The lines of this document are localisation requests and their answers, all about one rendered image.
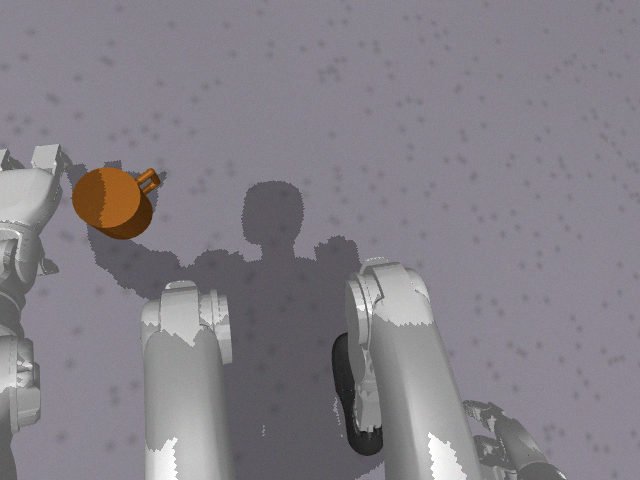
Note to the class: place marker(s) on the mug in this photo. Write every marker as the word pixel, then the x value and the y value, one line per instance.
pixel 111 201

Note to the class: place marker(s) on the right robot arm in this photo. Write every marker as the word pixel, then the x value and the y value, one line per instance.
pixel 540 471

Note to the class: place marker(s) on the left robot arm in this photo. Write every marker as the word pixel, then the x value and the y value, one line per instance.
pixel 19 375

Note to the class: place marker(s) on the right robot foot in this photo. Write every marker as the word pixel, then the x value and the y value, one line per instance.
pixel 362 442

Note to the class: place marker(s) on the right robot hand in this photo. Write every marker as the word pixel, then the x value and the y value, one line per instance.
pixel 514 448

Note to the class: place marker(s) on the left robot hand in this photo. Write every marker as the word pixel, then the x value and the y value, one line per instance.
pixel 30 196

